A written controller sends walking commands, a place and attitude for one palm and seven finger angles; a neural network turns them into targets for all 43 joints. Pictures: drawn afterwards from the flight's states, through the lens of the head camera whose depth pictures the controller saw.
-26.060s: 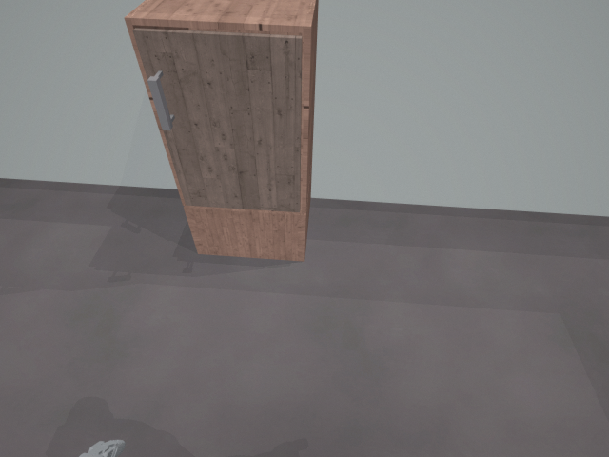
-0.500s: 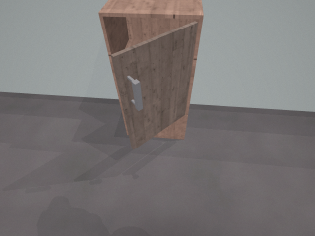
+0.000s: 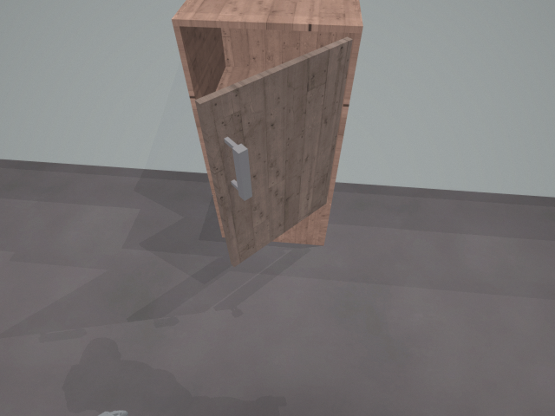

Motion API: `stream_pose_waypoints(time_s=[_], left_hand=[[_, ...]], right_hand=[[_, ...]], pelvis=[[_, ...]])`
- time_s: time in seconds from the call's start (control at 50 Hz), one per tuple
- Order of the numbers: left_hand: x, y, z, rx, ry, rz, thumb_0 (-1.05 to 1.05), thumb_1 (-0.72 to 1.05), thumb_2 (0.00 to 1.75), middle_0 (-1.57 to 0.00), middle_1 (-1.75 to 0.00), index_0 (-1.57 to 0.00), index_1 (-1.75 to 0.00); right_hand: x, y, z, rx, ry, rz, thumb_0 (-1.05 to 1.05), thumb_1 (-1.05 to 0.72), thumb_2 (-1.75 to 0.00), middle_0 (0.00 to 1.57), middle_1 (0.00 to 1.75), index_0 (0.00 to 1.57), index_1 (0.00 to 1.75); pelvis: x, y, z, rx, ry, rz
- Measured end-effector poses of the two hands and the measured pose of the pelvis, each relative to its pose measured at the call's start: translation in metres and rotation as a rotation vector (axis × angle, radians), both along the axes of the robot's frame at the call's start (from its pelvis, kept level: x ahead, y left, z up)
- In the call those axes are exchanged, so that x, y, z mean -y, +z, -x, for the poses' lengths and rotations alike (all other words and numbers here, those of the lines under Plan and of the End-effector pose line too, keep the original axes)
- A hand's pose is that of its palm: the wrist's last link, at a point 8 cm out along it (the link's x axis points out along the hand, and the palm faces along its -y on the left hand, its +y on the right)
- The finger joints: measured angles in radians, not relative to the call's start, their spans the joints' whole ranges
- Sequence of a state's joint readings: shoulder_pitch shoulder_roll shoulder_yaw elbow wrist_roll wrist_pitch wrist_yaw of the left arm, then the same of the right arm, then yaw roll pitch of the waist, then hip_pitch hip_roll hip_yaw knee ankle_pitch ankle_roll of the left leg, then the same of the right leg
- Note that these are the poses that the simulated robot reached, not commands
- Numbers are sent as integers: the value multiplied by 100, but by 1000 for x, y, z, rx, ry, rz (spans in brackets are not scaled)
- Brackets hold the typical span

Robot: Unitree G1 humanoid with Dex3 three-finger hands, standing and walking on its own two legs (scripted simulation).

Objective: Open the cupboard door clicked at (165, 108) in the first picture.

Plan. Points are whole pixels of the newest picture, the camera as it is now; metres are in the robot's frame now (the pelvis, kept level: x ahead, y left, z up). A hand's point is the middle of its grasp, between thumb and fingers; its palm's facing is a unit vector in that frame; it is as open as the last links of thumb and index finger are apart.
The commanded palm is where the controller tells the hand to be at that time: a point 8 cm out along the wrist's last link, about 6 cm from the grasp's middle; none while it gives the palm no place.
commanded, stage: look to check the result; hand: left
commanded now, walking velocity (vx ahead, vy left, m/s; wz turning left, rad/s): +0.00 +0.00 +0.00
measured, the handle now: (237, 169) +0.61 +0.12 -0.04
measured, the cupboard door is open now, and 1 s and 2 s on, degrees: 46 46 46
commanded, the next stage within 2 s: walk to a spot facing it in 0.46 s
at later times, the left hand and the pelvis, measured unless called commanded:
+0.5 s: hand out of the picture +0.12 +0.24 -0.15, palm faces -0.02 -0.94 -0.34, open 7.3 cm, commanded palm none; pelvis +0.02 +0.00 +0.00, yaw +0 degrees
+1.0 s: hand out of the picture +0.12 +0.17 -0.18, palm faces -0.15 -0.95 -0.29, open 7.3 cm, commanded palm none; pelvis +0.02 -0.03 -0.03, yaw -11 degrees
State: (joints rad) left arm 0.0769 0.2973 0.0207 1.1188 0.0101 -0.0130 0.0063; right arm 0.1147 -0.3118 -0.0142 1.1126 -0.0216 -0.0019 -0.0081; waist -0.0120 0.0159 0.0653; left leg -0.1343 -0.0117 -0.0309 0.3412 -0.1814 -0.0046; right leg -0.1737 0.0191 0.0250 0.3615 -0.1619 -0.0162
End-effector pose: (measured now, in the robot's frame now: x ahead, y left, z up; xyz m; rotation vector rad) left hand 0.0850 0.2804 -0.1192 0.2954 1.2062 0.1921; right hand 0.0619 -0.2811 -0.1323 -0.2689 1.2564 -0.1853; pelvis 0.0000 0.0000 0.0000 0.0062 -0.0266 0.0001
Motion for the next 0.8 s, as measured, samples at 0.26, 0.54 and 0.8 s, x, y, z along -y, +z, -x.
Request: stream_pose_waypoints(time_s=[0.26,0.54,0.8], left_hand=[[-7,1,-6,-33,4,-17,0,91,90,-20,-30,-20,-30],[-5,2,-28,-12,-12,-16,0,91,90,-20,-30,-20,-30],[11,-10,-37,-46,-45,6,0,91,90,-20,-30,-20,-30]], right_hand=[[8,3,-15,-18,7,17,1,-91,-90,20,30,21,30],[9,5,-28,-15,5,21,1,-91,-90,20,30,21,30],[-1,-3,-19,18,-75,4,0,-91,-90,20,30,21,30]], pelvis=[[1,1,-14,-9,0,2],[3,2,-26,-13,-3,3],[4,-5,-29,-20,-82,-5]])
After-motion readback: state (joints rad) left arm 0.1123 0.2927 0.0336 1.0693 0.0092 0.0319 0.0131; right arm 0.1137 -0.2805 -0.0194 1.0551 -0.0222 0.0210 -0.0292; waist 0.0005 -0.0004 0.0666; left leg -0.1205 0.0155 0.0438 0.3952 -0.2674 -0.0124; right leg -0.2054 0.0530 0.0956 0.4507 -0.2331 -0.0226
